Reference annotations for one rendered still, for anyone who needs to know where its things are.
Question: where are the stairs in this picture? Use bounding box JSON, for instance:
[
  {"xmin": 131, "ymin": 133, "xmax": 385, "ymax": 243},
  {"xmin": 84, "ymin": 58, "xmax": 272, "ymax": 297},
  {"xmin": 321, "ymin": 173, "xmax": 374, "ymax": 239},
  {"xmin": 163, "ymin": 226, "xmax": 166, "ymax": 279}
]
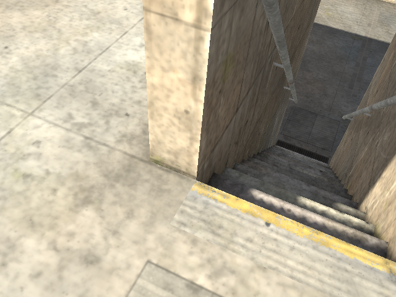
[{"xmin": 207, "ymin": 145, "xmax": 388, "ymax": 258}]

